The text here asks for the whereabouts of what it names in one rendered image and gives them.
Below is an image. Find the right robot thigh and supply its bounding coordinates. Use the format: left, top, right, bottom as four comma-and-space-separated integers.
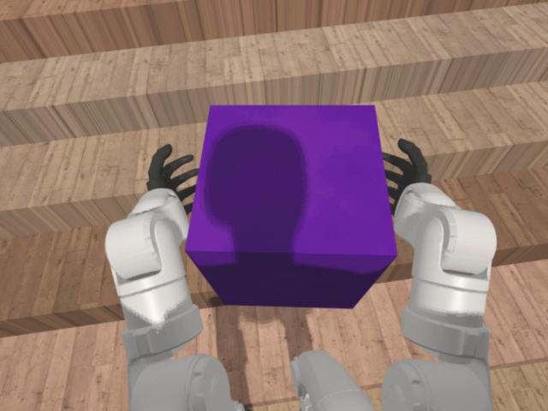
290, 350, 377, 411

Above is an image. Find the robot right forearm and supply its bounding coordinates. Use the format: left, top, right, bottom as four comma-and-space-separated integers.
393, 182, 497, 411

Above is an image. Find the carton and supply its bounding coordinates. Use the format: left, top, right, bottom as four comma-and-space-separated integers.
185, 105, 397, 309

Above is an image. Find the robot left forearm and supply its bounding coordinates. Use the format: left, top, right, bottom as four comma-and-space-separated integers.
105, 188, 204, 411

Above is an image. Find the left robot hand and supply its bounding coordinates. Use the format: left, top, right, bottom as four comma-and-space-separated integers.
146, 144, 199, 215

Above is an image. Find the robot right upper arm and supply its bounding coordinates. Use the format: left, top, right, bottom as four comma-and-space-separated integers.
381, 358, 492, 411

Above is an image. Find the robot left upper arm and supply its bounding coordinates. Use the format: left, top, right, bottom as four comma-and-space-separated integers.
130, 354, 233, 411

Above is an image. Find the right robot hand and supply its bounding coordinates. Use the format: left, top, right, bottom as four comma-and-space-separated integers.
382, 139, 432, 217

